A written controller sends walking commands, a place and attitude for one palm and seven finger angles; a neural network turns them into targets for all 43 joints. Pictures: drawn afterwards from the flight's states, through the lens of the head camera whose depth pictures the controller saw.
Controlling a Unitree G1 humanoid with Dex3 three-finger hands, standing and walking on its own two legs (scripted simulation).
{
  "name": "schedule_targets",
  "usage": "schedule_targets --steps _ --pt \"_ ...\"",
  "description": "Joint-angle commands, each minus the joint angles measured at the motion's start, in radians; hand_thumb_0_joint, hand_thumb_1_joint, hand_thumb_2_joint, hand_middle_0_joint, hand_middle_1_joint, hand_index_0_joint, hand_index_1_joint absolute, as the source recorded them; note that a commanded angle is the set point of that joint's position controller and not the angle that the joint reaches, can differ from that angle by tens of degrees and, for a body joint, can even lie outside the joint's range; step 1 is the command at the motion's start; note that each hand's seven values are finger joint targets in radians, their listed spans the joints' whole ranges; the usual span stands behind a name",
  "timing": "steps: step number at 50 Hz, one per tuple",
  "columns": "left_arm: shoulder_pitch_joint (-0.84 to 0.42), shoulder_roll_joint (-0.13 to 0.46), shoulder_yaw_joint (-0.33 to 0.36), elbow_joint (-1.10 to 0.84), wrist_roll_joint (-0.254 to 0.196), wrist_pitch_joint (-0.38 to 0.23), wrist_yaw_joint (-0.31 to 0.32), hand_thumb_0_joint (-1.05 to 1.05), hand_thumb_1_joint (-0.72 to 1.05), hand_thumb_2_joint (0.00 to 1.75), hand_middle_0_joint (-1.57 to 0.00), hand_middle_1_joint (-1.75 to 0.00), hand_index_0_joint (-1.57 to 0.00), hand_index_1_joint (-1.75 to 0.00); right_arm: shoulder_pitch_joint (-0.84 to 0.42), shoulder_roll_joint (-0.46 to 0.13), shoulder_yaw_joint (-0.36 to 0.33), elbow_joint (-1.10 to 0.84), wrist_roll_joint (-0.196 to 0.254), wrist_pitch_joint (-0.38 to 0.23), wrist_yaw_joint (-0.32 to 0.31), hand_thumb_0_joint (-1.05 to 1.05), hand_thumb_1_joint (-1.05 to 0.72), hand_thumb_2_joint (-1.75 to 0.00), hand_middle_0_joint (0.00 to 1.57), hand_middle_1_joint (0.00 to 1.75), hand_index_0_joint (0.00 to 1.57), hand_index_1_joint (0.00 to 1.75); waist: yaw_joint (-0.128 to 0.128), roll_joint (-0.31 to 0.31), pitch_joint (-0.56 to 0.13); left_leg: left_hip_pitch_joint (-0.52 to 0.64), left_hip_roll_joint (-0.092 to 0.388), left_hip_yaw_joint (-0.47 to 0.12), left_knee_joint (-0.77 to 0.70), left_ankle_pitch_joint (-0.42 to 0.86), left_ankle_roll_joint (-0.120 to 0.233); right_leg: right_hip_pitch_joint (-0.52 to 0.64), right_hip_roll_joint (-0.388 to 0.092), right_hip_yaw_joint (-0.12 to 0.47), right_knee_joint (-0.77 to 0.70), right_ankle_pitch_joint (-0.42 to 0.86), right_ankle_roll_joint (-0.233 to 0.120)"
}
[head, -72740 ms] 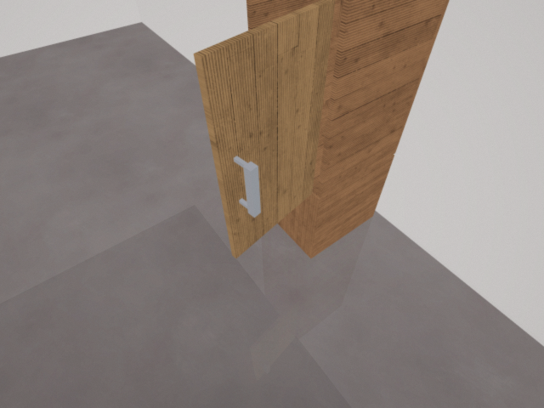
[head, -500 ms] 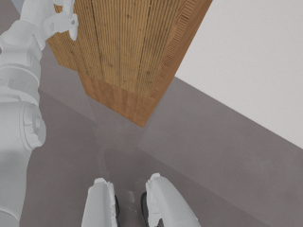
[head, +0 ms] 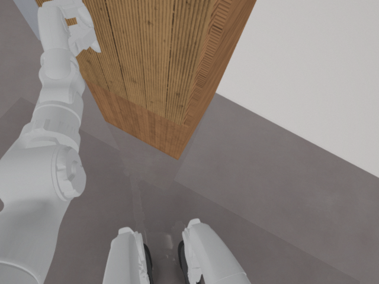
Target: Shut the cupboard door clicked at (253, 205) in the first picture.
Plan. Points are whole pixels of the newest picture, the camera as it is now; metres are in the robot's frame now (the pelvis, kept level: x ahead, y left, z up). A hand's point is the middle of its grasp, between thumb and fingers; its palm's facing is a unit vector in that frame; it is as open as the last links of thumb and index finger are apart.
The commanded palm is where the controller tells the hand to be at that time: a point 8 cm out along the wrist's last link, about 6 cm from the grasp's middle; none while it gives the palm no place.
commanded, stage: pull the fist back off the door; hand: left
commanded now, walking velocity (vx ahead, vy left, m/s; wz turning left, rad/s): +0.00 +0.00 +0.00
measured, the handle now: out of the picture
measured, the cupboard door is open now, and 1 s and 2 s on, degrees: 2 2 2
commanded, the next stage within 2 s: draw the hand back to the body in 0.58 s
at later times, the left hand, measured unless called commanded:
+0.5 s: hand (93, 72) +0.49 +0.10 +0.08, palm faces +0.05 -1.00 -0.02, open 3.2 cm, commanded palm +0.47 +0.14 +0.08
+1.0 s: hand (51, 96) +0.42 +0.14 +0.13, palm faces +0.08 -1.00 -0.03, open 3.2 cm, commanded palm +0.38 +0.19 +0.14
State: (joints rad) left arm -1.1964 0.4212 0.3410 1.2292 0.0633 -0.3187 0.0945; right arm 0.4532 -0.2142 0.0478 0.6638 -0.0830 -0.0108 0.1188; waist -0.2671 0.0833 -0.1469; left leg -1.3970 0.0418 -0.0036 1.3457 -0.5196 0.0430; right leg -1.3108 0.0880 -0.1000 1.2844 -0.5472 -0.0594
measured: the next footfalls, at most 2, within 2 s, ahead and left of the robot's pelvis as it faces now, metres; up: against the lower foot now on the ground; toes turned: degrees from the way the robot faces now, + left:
none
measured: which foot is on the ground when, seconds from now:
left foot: down 0.00-1.00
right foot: down 0.00-1.00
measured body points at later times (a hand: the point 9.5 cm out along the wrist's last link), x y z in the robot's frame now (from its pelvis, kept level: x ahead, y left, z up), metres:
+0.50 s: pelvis +0.02 -0.01 +0.03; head +0.15 +0.01 +0.46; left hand +0.49 +0.15 +0.08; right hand +0.08 -0.28 -0.09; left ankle +0.04 +0.09 -0.60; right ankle +0.02 -0.09 -0.60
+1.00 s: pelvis +0.02 +0.00 +0.07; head +0.09 -0.01 +0.52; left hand +0.41 +0.19 +0.14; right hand +0.07 -0.25 -0.06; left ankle +0.04 +0.09 -0.60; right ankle +0.02 -0.09 -0.60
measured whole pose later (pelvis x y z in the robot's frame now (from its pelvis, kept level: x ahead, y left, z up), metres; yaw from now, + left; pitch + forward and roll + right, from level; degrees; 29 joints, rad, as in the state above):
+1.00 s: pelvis +0.02 +0.00 +0.07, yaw +2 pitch +17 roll -1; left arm -0.42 0.19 0.15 0.68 -0.13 -0.40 0.01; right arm 0.39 -0.24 0.00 0.61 0.03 0.08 0.03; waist -0.08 0.05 -0.15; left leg -0.86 0.01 0.05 1.01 -0.44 0.04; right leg -0.81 0.07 -0.03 1.00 -0.48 -0.05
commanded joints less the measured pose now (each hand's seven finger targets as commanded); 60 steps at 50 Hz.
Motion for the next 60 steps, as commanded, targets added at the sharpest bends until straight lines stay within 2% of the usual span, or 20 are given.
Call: schedule_targets --steps 1,4,6,9,12,14,18,19,23,26,32,35,37,39,42,47,51,54,57,60 --pt "-0.447 0.238 0.065 -0.242 -0.041 -0.114 -0.020 0.00 0.90 0.90 -1.30 -1.50 -1.30 -1.50 0.227 -0.215 -0.087 -0.039 0.012 0.013 -0.020 0.00 -0.90 -0.90 0.20 0.30 0.20 0.30 0.008 0.100 -0.649 0.522 -0.013 -0.083 -0.142 0.385 -0.002 0.404 -0.021 0.119 -0.210 0.410 0.040" --pt "-0.317 0.199 0.057 -0.242 -0.041 -0.163 -0.019 0.00 0.90 0.90 -1.30 -1.50 -1.30 -1.50 0.219 -0.205 -0.092 -0.047 0.014 0.020 -0.014 0.00 -0.90 -0.90 0.20 0.30 0.20 0.30 0.036 0.082 -0.607 0.542 -0.017 -0.069 -0.165 0.422 -0.005 0.434 -0.023 0.117 -0.216 0.471 0.040" --pt "-0.192 0.129 0.023 -0.209 -0.052 -0.173 -0.028 0.00 0.90 0.90 -1.30 -1.50 -1.30 -1.50 0.203 -0.200 -0.097 -0.053 0.019 0.029 -0.010 0.00 -0.90 -0.90 0.20 0.30 0.20 0.30 0.046 0.026 -0.546 0.506 -0.023 -0.051 -0.179 0.398 -0.006 0.471 -0.027 0.125 -0.235 0.487 0.044" --pt "-0.141 0.057 -0.024 -0.195 -0.075 -0.178 -0.047 0.00 0.90 0.90 -1.30 -1.50 -1.30 -1.50 0.188 -0.202 -0.105 -0.059 0.029 0.043 -0.014 0.00 -0.90 -0.90 0.20 0.30 0.20 0.30 0.037 -0.032 -0.478 0.473 -0.033 -0.037 -0.195 0.364 -0.001 0.494 -0.035 0.140 -0.257 0.507 0.051" --pt "-0.117 -0.028 -0.083 -0.264 -0.106 -0.204 -0.059 0.00 0.90 0.90 -1.30 -1.50 -1.30 -1.50 0.159 -0.195 -0.117 -0.066 0.035 0.050 -0.017 0.00 -0.90 -0.90 0.20 0.30 0.20 0.30 0.042 -0.033 -0.479 0.515 -0.040 -0.033 -0.206 0.359 -0.003 0.495 -0.040 0.139 -0.267 0.506 0.052" --pt "-0.119 -0.039 -0.087 -0.344 -0.117 -0.243 -0.055 0.00 0.90 0.90 -1.30 -1.50 -1.30 -1.50 0.142 -0.194 -0.127 -0.065 0.037 0.050 -0.020 0.00 -0.90 -0.90 0.20 0.30 0.20 0.30 0.062 0.017 -0.539 0.614 -0.042 -0.035 -0.207 0.418 -0.007 0.475 -0.038 0.123 -0.256 0.527 0.047" --pt "-0.117 -0.101 -0.156 -0.396 -0.102 -0.282 -0.035 0.00 0.90 0.90 -1.30 -1.50 -1.30 -1.50 0.111 -0.191 -0.136 -0.054 0.037 0.058 -0.025 0.00 -0.90 -0.90 0.20 0.30 0.20 0.30 0.055 0.021 -0.519 0.679 -0.040 -0.043 -0.207 0.438 -0.007 0.421 -0.039 0.112 -0.248 0.518 0.047" --pt "-0.082 -0.096 -0.143 -0.393 -0.101 -0.286 -0.026 0.00 0.90 0.90 -1.30 -1.50 -1.30 -1.50 0.095 -0.190 -0.137 -0.055 0.038 0.061 -0.025 0.00 -0.90 -0.90 0.20 0.30 0.20 0.30 0.072 0.036 -0.529 0.688 -0.041 -0.040 -0.207 0.437 -0.010 0.421 -0.040 0.111 -0.249 0.508 0.046" --pt "-0.047 -0.103 -0.147 -0.433 -0.096 -0.301 0.003 0.00 0.90 0.90 -1.30 -1.50 -1.30 -1.50 0.055 -0.189 -0.138 -0.067 0.040 0.066 -0.032 0.00 -0.90 -0.90 0.20 0.30 0.20 0.30 0.085 0.001 -0.542 0.694 -0.045 -0.039 -0.212 0.438 -0.009 0.449 -0.042 0.113 -0.243 0.521 0.048" --pt "-0.002 -0.089 -0.134 -0.393 -0.090 -0.295 0.012 0.00 0.90 0.90 -1.30 -1.50 -1.30 -1.50 0.020 -0.182 -0.130 -0.072 0.042 0.071 -0.038 0.00 -0.90 -0.90 0.20 0.30 0.20 0.30 0.094 -0.049 -0.497 0.619 -0.051 -0.027 -0.218 0.374 -0.008 0.489 -0.047 0.126 -0.255 0.500 0.056" --pt "-0.081 -0.056 -0.127 -0.309 -0.090 -0.288 -0.002 0.00 0.90 0.90 -1.30 -1.50 -1.30 -1.50 -0.018 -0.181 -0.118 -0.071 0.047 0.066 -0.059 0.00 -0.90 -0.90 0.20 0.30 0.20 0.30 0.063 -0.082 -0.420 0.511 -0.054 -0.022 -0.204 0.238 -0.002 0.470 -0.055 0.160 -0.281 0.380 0.064" --pt "-0.109 -0.092 -0.154 -0.299 -0.104 -0.294 -0.023 0.00 0.90 0.90 -1.30 -1.50 -1.30 -1.50 -0.018 -0.180 -0.117 -0.070 0.047 0.056 -0.061 0.00 -0.90 -0.90 0.20 0.30 0.20 0.30 0.059 -0.038 -0.469 0.562 -0.051 -0.033 -0.204 0.259 -0.006 0.437 -0.052 0.143 -0.265 0.370 0.056" --pt "-0.026 -0.034 -0.105 -0.382 -0.120 -0.294 -0.040 0.00 0.90 0.90 -1.30 -1.50 -1.30 -1.50 -0.017 -0.189 -0.120 -0.095 0.052 0.057 -0.061 0.00 -0.90 -0.90 0.20 0.30 0.20 0.30 0.118 0.007 -0.577 0.646 -0.050 -0.033 -0.231 0.323 -0.012 0.502 -0.049 0.135 -0.260 0.415 0.046" --pt "0.103 -0.041 -0.108 -0.483 -0.144 -0.271 -0.063 0.00 0.90 0.90 -1.30 -1.50 -1.30 -1.50 -0.026 -0.186 -0.119 -0.127 0.067 0.062 -0.058 0.00 -0.90 -0.90 0.20 0.30 0.20 0.30 0.159 0.028 -0.643 0.740 -0.046 -0.030 -0.268 0.398 -0.017 0.557 -0.043 0.122 -0.272 0.473 0.043" --pt "0.283 -0.052 -0.121 -0.608 -0.175 -0.198 -0.082 0.00 0.90 0.90 -1.30 -1.50 -1.30 -1.50 -0.034 -0.178 -0.116 -0.163 0.094 0.072 -0.065 0.00 -0.90 -0.90 0.20 0.30 0.20 0.30 0.185 -0.065 -0.560 0.740 -0.045 -0.013 -0.337 0.392 -0.011 0.667 -0.038 0.123 -0.347 0.502 0.049" --pt "0.415 -0.071 -0.151 -0.788 -0.215 -0.137 -0.075 0.00 0.90 0.90 -1.30 -1.50 -1.30 -1.50 -0.069 -0.170 -0.106 -0.189 0.115 0.056 -0.098 0.00 -0.90 -0.90 0.20 0.30 0.20 0.30 0.182 -0.168 -0.356 0.734 -0.046 0.003 -0.441 0.285 0.003 0.743 -0.044 0.133 -0.473 0.408 0.062" --pt "0.501 -0.102 -0.209 -0.878 -0.214 -0.147 -0.086 0.00 0.90 0.90 -1.30 -1.50 -1.30 -1.50 -0.112 -0.163 -0.098 -0.187 0.122 0.028 -0.116 0.00 -0.90 -0.90 0.20 0.30 0.20 0.30 0.184 -0.087 -0.274 0.839 -0.043 -0.002 -0.502 0.262 0.001 0.723 -0.046 0.116 -0.521 0.347 0.051" --pt "0.603 -0.095 -0.219 -0.937 -0.222 -0.128 -0.112 0.00 0.90 0.90 -1.30 -1.50 -1.30 -1.50 -0.147 -0.165 -0.093 -0.203 0.130 0.011 -0.121 0.00 -0.90 -0.90 0.20 0.30 0.20 0.30 0.205 -0.037 -0.253 0.916 -0.042 -0.008 -0.548 0.272 -0.004 0.738 -0.046 0.102 -0.544 0.335 0.043" --pt "0.726 -0.087 -0.210 -0.985 -0.255 -0.076 -0.145 0.00 0.90 0.90 -1.24 -1.44 -1.24 -1.44 -0.185 -0.166 -0.086 -0.228 0.140 -0.001 -0.126 0.00 -0.90 -0.90 0.20 0.30 0.20 0.30 0.224 -0.073 -0.208 0.938 -0.042 -0.012 -0.586 0.283 -0.002 0.784 -0.047 0.094 -0.574 0.349 0.042" --pt "0.783 -0.068 -0.196 -1.089 -0.279 -0.036 -0.169 0.00 0.90 0.90 -1.16 -1.35 -1.16 -1.35 -0.231 -0.162 -0.075 -0.257 0.149 -0.014 -0.136 0.00 -0.90 -0.90 0.20 0.30 0.20 0.30 0.241 -0.056 -0.182 0.972 -0.042 -0.014 -0.621 0.307 -0.002 0.828 -0.051 0.086 -0.588 0.373 0.038"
